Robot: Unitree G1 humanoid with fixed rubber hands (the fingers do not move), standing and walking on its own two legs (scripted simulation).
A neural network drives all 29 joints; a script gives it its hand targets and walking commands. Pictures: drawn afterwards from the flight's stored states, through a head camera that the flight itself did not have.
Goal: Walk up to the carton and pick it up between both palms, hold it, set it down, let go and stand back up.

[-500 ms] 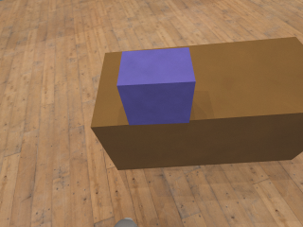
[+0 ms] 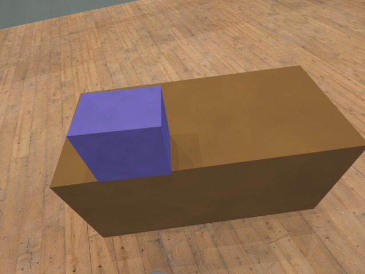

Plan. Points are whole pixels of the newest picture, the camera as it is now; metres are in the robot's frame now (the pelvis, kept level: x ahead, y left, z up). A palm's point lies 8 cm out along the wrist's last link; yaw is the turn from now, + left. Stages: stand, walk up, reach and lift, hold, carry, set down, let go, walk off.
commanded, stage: walk up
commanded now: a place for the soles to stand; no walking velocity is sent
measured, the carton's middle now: (128, 135) +0.58 +0.23 -0.09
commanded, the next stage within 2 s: none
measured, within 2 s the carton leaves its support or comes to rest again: neither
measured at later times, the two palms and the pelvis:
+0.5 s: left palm (63, 260) +0.20 +0.33 -0.12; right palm (323, 238) +0.25 -0.31 -0.12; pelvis +0.17 +0.03 -0.03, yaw +0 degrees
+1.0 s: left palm (53, 232) +0.26 +0.36 -0.09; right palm (299, 220) +0.29 -0.26 -0.12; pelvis +0.19 +0.05 -0.02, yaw +1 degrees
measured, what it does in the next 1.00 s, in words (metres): walks ahead: left foot, then right foot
